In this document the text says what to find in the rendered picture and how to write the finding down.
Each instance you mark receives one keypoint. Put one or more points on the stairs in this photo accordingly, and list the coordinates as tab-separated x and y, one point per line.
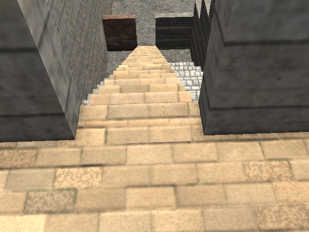
144	77

